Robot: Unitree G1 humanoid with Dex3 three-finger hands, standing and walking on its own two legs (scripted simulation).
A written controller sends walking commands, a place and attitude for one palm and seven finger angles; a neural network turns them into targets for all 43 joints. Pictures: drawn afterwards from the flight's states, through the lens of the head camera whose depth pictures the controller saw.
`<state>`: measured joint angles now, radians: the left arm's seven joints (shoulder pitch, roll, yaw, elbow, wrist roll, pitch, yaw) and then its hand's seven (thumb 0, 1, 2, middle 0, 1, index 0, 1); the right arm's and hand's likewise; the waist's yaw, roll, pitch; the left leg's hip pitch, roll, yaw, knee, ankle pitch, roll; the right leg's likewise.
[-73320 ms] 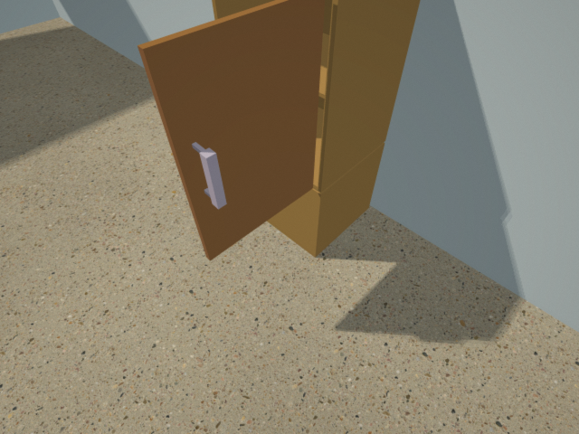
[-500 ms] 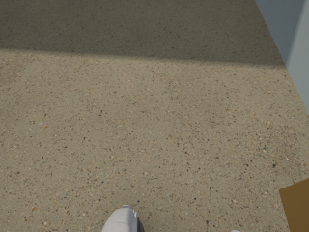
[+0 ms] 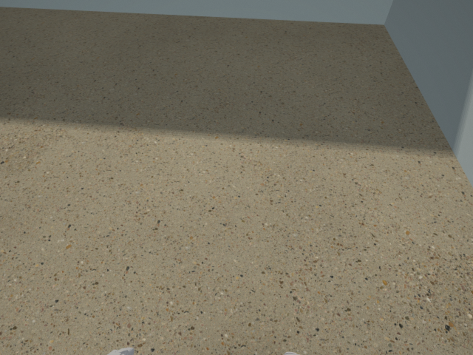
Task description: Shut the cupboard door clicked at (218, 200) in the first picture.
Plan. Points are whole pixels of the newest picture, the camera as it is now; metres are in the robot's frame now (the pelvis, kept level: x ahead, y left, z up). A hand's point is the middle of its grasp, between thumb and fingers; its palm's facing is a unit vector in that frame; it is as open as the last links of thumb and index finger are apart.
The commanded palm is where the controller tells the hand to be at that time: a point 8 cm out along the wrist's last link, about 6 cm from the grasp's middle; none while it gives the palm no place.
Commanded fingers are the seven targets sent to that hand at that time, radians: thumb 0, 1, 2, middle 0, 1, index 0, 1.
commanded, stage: turn to face it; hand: left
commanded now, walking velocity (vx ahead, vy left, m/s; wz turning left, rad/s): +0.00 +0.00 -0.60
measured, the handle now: out of the picture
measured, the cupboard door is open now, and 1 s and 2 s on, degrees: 3 3 3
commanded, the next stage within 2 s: none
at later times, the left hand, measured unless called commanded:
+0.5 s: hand (135, 353) +0.15 +0.21 -0.17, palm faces -0.19 -0.96 -0.20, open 7.4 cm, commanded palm none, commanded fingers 0.00 0.90 0.90 -0.20 -0.30 -0.20 -0.30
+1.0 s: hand (197, 301) +0.25 +0.10 -0.14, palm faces -0.54 -0.79 -0.27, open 7.4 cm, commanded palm none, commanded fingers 0.00 0.90 0.90 -0.20 -0.30 -0.20 -0.30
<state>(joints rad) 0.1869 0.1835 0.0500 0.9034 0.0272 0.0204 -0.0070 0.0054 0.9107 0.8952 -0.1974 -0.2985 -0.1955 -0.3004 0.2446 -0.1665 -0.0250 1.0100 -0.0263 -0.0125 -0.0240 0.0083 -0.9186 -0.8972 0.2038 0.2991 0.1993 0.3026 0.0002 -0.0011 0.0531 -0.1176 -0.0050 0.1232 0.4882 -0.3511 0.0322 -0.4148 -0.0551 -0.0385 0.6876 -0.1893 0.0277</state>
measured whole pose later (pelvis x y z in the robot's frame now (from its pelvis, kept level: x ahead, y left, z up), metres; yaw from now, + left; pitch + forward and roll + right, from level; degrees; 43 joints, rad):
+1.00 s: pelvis +0.04 +0.00 +0.00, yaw -34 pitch +0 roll +0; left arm 0.16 0.20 0.05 0.85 0.02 0.04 -0.01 0.01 0.91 0.89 -0.20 -0.30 -0.20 -0.30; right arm 0.21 -0.28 -0.06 0.93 -0.01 0.07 -0.03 0.01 -0.91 -0.90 0.20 0.30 0.20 0.30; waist -0.03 0.05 0.10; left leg -0.48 0.09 0.06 1.12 -0.45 -0.08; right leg -0.27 0.00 -0.01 0.55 -0.29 -0.02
